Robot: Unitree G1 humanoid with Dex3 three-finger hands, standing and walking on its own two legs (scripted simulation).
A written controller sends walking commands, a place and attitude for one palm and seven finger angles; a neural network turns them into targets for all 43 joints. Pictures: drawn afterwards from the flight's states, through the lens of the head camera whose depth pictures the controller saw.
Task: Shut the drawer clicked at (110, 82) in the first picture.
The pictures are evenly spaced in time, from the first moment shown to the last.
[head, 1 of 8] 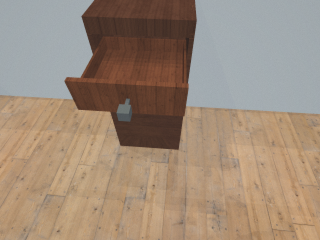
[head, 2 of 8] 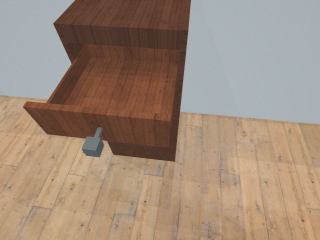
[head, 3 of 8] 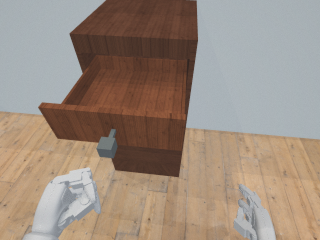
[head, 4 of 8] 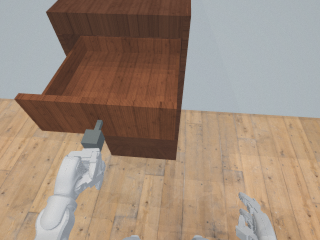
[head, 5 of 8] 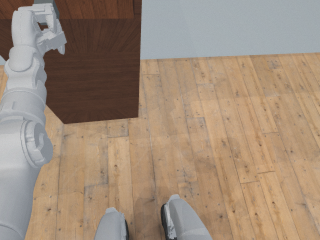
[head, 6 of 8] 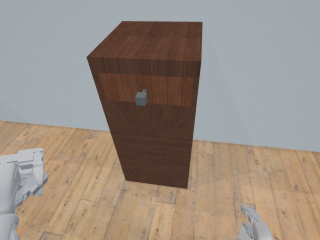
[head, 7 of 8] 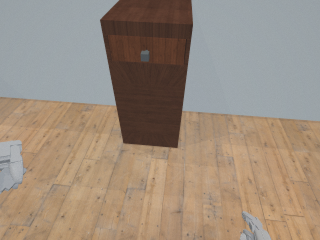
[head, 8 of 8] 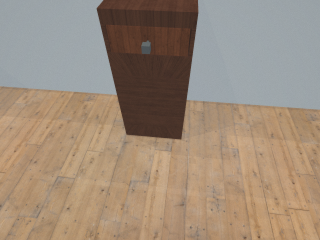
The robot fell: no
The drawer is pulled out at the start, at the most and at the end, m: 0.30 0.30 0.00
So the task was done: yes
